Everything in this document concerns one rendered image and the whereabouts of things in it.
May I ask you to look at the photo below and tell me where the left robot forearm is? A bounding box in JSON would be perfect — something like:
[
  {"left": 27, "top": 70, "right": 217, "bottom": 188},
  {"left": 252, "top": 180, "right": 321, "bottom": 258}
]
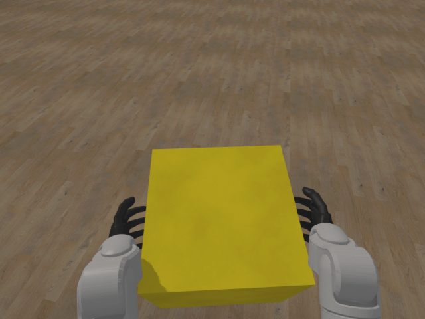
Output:
[{"left": 77, "top": 234, "right": 143, "bottom": 319}]

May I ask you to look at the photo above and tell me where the carton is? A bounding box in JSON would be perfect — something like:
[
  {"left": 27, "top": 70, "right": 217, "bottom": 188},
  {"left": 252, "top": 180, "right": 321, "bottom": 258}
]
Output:
[{"left": 137, "top": 145, "right": 315, "bottom": 308}]

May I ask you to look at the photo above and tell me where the right robot forearm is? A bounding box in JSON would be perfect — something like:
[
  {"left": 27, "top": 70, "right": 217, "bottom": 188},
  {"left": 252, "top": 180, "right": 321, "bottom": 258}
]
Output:
[{"left": 308, "top": 223, "right": 382, "bottom": 319}]

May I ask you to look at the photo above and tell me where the robot right hand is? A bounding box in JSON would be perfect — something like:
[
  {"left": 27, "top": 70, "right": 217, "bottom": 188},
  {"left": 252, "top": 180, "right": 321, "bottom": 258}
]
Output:
[{"left": 294, "top": 187, "right": 333, "bottom": 242}]

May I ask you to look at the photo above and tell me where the robot left hand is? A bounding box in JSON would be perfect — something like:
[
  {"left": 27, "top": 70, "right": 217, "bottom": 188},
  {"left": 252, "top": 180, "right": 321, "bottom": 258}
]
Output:
[{"left": 108, "top": 197, "right": 146, "bottom": 249}]

